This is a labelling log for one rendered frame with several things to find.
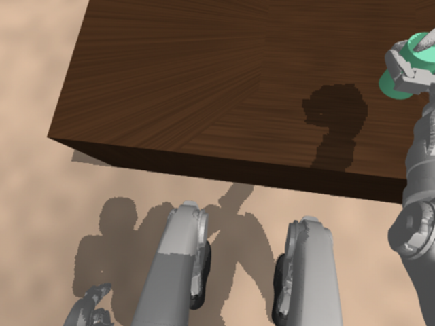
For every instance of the right robot foot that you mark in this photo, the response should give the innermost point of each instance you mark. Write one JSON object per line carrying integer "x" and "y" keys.
{"x": 278, "y": 318}

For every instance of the left robot foot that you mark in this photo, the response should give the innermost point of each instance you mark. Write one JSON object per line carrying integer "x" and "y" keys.
{"x": 197, "y": 301}

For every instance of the right robot hand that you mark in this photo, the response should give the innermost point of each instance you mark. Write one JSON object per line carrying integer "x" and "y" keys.
{"x": 412, "y": 80}

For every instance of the can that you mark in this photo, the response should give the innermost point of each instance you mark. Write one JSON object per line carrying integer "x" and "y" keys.
{"x": 422, "y": 60}

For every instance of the left robot hand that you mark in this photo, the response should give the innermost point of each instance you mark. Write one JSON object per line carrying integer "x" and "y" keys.
{"x": 83, "y": 313}

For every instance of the right robot arm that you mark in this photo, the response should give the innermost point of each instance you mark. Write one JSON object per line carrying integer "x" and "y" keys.
{"x": 413, "y": 233}

